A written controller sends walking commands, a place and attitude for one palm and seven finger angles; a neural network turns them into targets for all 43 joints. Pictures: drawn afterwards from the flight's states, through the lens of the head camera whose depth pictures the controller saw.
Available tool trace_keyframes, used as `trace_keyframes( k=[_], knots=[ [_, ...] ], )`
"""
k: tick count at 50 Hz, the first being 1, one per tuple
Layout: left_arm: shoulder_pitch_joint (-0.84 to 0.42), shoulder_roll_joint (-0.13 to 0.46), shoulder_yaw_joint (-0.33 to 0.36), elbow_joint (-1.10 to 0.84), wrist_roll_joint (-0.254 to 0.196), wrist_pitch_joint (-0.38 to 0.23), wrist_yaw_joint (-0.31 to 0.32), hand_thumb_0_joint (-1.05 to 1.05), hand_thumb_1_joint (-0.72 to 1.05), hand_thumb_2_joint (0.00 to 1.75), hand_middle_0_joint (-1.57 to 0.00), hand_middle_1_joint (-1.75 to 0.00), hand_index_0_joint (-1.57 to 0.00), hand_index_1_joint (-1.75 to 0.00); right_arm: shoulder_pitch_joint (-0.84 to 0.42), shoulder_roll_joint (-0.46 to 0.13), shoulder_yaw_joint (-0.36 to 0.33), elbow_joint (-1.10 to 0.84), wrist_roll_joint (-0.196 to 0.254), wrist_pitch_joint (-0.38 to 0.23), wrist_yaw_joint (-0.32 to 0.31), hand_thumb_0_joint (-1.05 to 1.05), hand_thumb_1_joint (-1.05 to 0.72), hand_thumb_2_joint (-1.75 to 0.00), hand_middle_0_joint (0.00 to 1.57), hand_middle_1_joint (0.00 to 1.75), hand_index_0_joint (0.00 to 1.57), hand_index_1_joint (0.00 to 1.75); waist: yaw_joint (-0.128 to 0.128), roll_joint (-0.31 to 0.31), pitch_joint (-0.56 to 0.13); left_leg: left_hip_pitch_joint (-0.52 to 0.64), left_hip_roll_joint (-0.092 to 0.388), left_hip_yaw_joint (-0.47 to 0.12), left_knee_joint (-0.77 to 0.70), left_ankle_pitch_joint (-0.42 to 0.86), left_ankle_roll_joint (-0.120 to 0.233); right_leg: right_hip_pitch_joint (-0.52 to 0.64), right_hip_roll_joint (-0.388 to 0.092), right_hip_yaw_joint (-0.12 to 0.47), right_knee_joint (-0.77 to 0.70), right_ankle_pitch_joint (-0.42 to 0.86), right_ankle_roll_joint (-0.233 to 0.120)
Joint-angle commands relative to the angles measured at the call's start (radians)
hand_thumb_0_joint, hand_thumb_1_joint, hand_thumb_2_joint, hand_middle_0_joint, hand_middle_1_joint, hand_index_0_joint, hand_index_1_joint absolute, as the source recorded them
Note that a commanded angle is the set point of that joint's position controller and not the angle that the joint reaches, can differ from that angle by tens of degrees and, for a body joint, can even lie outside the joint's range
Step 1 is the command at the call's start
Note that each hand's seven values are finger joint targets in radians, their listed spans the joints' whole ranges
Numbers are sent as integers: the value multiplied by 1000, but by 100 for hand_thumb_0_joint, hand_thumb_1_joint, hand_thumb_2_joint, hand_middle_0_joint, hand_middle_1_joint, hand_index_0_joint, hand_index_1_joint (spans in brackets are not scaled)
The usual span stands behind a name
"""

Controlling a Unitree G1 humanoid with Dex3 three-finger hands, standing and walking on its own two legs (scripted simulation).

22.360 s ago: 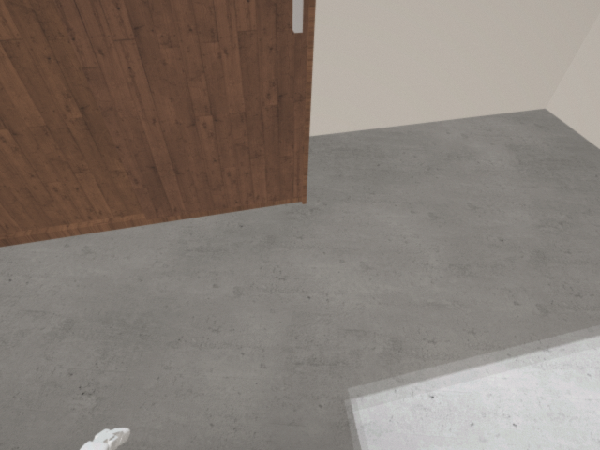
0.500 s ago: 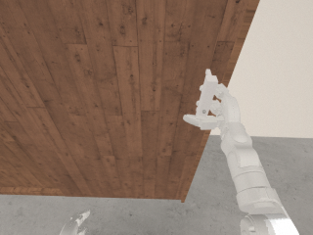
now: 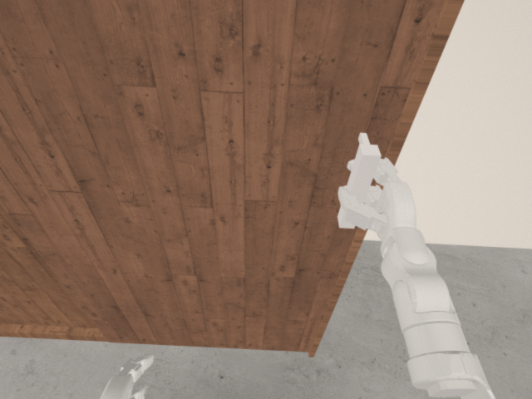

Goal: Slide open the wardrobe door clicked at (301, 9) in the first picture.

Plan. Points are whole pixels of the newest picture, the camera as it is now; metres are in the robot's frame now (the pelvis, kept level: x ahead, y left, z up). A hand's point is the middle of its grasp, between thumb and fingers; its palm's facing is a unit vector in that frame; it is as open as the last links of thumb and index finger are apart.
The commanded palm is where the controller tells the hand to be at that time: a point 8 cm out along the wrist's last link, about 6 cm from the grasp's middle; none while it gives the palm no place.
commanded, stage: grip the handle and tug to test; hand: right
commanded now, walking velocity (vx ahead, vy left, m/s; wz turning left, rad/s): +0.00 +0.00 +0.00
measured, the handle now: (354, 181) +0.44 -0.10 +0.13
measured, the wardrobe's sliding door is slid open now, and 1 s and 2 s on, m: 0.00 0.00 0.08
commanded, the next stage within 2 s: tug the door sideways, standing still in 0.58 s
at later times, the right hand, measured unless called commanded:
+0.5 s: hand (351, 207) +0.37 -0.08 +0.13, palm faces -0.06 +1.00 -0.01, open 7.1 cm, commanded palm +0.32 -0.14 +0.13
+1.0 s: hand (344, 198) +0.39 -0.07 +0.14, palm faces +0.01 +1.00 -0.02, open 6.0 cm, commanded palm +0.36 -0.10 +0.13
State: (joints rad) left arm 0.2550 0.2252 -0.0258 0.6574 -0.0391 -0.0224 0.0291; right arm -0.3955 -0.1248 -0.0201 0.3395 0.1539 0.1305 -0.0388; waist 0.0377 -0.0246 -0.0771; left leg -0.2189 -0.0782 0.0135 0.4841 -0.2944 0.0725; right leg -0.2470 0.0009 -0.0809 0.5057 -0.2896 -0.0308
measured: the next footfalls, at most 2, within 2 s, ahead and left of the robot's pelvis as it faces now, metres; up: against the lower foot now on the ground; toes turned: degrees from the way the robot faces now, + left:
left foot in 1.36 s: +0.13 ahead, +0.13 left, +0.00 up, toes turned -2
right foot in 1.74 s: +0.17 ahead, -0.06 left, +0.00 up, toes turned -4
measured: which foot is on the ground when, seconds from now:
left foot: down 0.00-1.00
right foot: down 0.00-1.00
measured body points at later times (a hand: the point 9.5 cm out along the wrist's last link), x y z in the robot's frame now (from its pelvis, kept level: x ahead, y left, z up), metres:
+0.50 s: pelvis +0.03 +0.01 +0.00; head +0.01 +0.03 +0.45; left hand +0.18 +0.26 -0.09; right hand +0.37 -0.14 +0.14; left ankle -0.03 +0.07 -0.73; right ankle -0.01 -0.11 -0.73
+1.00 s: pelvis +0.09 +0.02 +0.01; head +0.10 +0.04 +0.45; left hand +0.27 +0.24 -0.10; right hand +0.38 -0.13 +0.14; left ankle -0.02 +0.06 -0.72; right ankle -0.01 -0.11 -0.72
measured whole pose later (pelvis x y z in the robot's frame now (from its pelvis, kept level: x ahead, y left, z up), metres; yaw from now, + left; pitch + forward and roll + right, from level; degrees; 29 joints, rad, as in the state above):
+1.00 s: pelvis +0.09 +0.02 +0.01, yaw +2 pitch +4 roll -1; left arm 0.16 0.23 -0.03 0.64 -0.02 -0.01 0.04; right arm 0.01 -0.07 0.05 -0.25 0.13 0.28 -0.08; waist -0.05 -0.04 -0.08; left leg -0.16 -0.06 0.07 0.53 -0.32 0.05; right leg -0.19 0.03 0.01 0.55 -0.29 -0.01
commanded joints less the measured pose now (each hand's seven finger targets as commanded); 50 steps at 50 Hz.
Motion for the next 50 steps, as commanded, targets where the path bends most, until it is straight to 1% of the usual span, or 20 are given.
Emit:
trace_keyframes(
  k=[1,2,6,7,8,9,13,15,17,18,22,24,28,31,34,37,38,40,45,50],
  knots=[
    [-107,114,45,-152,-2,-43,10,0,90,90,-20,-30,-20,-30,-317,-69,-2,-350,4,-76,33,0,-90,-90,45,140,45,140,-43,43,-308,123,58,-33,-7,672,-62,165,-8,68,12,506,4],
    [-107,120,47,-153,0,-39,12,0,90,90,-20,-30,-20,-30,-281,-97,-28,-345,5,-71,33,0,-90,-90,45,140,45,140,-55,53,-312,141,62,-37,-6,696,-65,160,-7,66,11,504,4],
    [-119,118,39,-155,1,-26,18,0,90,90,-20,-30,-20,-30,-301,-113,-45,-346,8,-50,42,0,-90,-90,45,140,45,140,-44,87,-296,165,75,-47,-8,762,-81,125,4,63,5,452,-2],
    [-120,124,42,-160,1,-21,19,0,90,90,-20,-30,-20,-30,-266,-132,-64,-342,9,-47,43,0,-90,-90,45,140,45,140,-54,87,-301,177,77,-49,-8,773,-84,127,4,59,4,455,-2],
    [-125,118,38,-162,1,-20,19,0,90,90,-20,-30,-20,-30,-279,-112,-44,-354,10,-45,48,0,-90,-90,45,140,45,140,-47,77,-298,178,80,-49,-5,795,-85,130,5,60,4,468,-3],
    [-125,116,41,-167,2,-20,18,0,90,90,-20,-30,-20,-30,-242,-131,-74,-378,14,-46,48,0,-90,-90,45,140,45,140,-64,62,-334,198,83,-54,0,819,-87,137,7,58,7,478,-1],
    [-142,109,36,-188,1,-19,11,0,90,90,-20,-30,-20,-30,-158,-87,-18,-463,13,-47,60,0,-90,-90,45,140,45,140,-69,33,-340,214,88,-49,10,866,-85,159,5,57,11,523,0],
    [-149,112,38,-196,2,-16,9,0,90,90,-20,-30,-20,-30,-85,-123,-59,-487,17,-48,61,0,-90,-90,45,140,45,140,-83,71,-340,234,89,-51,12,896,-90,145,6,55,9,508,1],
    [-160,115,37,-208,2,-12,8,0,90,90,-20,-30,-20,-30,-39,-122,-48,-524,16,-48,68,0,-90,-90,45,140,45,140,-88,66,-329,242,88,-48,13,878,-85,139,7,53,3,499,-1],
    [-170,108,33,-213,2,-13,8,0,90,90,-20,-30,-20,-30,-33,-90,-16,-542,16,-47,75,0,-90,-90,45,140,45,140,-80,70,-310,228,89,-52,9,879,-90,141,6,53,2,495,-3],
    [-183,113,36,-229,4,-9,8,0,90,90,-20,-30,-20,-30,103,-143,-75,-614,24,-36,84,0,-90,-90,45,140,45,140,-106,61,-310,244,88,-56,15,900,-89,138,7,51,7,502,-2],
    [-188,108,32,-229,2,-5,8,0,90,90,-20,-30,-20,-30,142,-154,-95,-641,29,-22,88,0,-90,-90,45,140,45,140,-104,62,-304,253,93,-62,22,948,-97,124,9,50,11,494,-1],
    [-205,99,31,-244,0,-3,8,0,90,90,-20,-30,-20,-30,248,-140,-89,-739,35,7,85,0,-90,-90,45,140,45,140,-108,26,-289,242,90,-55,27,928,-93,130,5,49,15,516,1],
    [-217,99,28,-243,1,-2,9,0,90,90,-20,-30,-20,-30,286,-148,-100,-787,38,22,76,0,-90,-90,45,140,45,140,-101,41,-246,210,79,-43,20,839,-85,118,1,54,9,480,4],
    [-224,96,29,-252,2,-8,7,0,90,90,-20,-30,-20,-30,363,-143,-99,-875,40,25,68,0,-90,-90,45,140,45,140,-108,12,-242,205,80,-38,27,845,-79,133,-6,56,16,535,7],
    [-210,97,30,-224,5,-21,13,0,90,90,-20,-30,-20,-30,159,-59,16,-894,24,44,45,0,-90,-90,45,140,45,140,-49,25,-196,147,85,-30,26,861,-86,160,-7,75,47,574,4],
    [-199,102,37,-210,8,-25,19,0,90,90,-20,-30,-20,-30,146,-86,-19,-857,20,56,29,0,-90,-90,45,140,45,140,-52,40,-201,137,83,-24,28,856,-86,164,-11,82,53,591,5],
    [-197,104,32,-191,13,-25,28,0,90,90,-20,-30,-20,-30,78,-72,-8,-817,12,75,15,0,-90,-90,45,140,45,140,-39,60,-194,123,91,-23,28,865,-90,158,-2,86,58,564,5],
    [-204,85,30,-174,18,-38,28,0,90,90,-20,-30,-20,-30,55,27,103,-852,-6,76,1,0,-90,-90,45,140,45,140,-38,18,-233,97,93,-8,40,786,-75,212,-10,105,68,637,16],
    [-220,76,29,-175,25,-48,13,0,90,90,-20,-30,-20,-30,33,93,208,-879,-40,46,-4,0,-90,-90,45,140,45,140,-23,52,-218,60,94,-2,46,723,-70,219,-9,116,77,609,7]
  ],
)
